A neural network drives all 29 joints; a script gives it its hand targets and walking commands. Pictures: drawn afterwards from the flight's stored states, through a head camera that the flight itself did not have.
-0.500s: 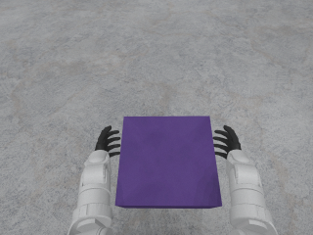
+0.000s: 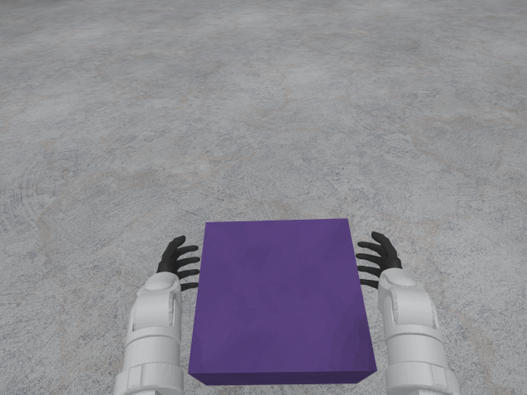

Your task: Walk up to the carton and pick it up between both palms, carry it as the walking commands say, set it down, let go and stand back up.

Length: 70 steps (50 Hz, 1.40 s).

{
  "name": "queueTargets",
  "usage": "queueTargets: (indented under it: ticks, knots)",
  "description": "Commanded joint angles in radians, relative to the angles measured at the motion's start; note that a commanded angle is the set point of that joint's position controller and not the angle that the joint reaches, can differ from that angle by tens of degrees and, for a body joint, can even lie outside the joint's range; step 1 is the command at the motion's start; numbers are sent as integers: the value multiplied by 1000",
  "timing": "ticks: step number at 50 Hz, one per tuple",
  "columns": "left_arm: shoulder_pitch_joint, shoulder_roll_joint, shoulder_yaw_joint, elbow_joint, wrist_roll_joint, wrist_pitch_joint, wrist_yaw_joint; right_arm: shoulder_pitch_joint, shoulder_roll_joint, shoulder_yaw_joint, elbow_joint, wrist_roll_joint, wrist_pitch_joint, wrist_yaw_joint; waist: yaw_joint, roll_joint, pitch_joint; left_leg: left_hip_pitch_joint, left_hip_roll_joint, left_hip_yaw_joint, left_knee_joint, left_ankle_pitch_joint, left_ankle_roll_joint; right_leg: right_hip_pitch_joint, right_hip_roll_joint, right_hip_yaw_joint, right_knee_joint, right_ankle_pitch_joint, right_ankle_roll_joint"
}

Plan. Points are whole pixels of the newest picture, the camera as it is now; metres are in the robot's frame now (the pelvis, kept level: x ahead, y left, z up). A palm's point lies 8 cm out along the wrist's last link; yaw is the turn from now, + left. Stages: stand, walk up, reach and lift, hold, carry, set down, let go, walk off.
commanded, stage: reach and lift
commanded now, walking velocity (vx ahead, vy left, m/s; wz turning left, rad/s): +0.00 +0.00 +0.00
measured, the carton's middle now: (278, 300) +0.31 -0.02 -0.05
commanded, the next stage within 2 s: hold in 1.26 s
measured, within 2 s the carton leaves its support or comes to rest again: neither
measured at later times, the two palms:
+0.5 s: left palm (157, 289) +0.29 +0.17 +0.05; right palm (380, 271) +0.28 -0.18 +0.05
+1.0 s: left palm (156, 288) +0.29 +0.17 +0.05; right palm (378, 269) +0.29 -0.18 +0.05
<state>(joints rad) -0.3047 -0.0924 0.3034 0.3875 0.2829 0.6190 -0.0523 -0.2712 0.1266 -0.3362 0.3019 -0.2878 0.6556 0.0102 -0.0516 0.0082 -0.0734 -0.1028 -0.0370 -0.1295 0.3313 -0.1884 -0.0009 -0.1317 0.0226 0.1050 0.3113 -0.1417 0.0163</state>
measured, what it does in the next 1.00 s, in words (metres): stands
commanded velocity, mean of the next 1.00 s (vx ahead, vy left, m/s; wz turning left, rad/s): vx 0.00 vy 0.00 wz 0.00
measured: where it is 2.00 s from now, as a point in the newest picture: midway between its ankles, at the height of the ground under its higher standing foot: outside the picture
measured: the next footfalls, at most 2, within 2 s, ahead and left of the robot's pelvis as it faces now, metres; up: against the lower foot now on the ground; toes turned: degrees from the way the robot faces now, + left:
none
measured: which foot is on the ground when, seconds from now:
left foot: down 0.00-1.00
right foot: down 0.00-1.00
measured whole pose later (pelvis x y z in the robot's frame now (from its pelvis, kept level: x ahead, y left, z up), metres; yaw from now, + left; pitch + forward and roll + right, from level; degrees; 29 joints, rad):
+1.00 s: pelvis +0.00 -0.01 +0.00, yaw +0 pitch -5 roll +0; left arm -0.25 -0.12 0.30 0.25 0.31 0.71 -0.04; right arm -0.25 0.14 -0.29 0.22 -0.31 0.72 0.02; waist 0.01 0.01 -0.03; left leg -0.01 -0.02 -0.12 0.28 -0.18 -0.01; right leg -0.05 0.03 0.10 0.28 -0.14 0.00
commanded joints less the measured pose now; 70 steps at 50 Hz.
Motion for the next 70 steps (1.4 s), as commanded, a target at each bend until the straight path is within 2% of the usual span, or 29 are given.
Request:
queueTargets:
  ticks: [1,8,22,41,55,70]
  knots:
    - [-540,-902,-556,-21,-257,4,-292,-553,891,593,-3,271,9,290,-1,-8,-179,-5,-45,66,-81,83,9,166,47,-69,-39,124,-5]
    - [-542,-907,-542,-38,-256,40,-293,-559,891,585,-12,271,45,295,11,-9,-134,7,-47,63,-102,75,8,193,54,-71,-56,110,-9]
    - [-510,-924,-587,-127,-263,53,-274,-535,894,623,-44,273,37,306,46,6,-175,47,-56,64,-92,177,-12,214,72,-66,-43,169,-11]
    - [-504,-887,-570,-126,-257,63,-276,-524,890,622,-51,267,37,297,56,-5,-160,42,-61,74,-94,167,-10,208,70,-63,-41,166,-2]
    - [-450,-890,-608,-183,-264,67,-266,-469,881,654,-100,276,39,295,56,-2,-175,73,-62,72,-94,214,-14,202,72,-62,-39,209,-1]
    - [-452,-892,-617,-185,-262,67,-263,-467,878,653,-93,274,42,300,52,-4,-146,53,-58,69,-96,137,-10,177,67,-66,-38,138,-5]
